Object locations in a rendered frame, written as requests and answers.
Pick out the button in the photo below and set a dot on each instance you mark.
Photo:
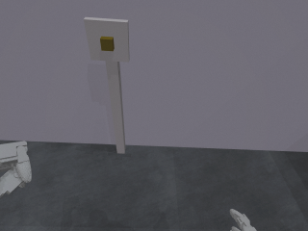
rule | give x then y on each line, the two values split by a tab
107	43

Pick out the left robot hand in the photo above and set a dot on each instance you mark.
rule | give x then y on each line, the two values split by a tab
15	161

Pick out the right robot hand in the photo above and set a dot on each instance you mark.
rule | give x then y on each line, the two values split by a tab
242	221

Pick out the panel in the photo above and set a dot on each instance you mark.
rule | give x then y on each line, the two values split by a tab
119	30

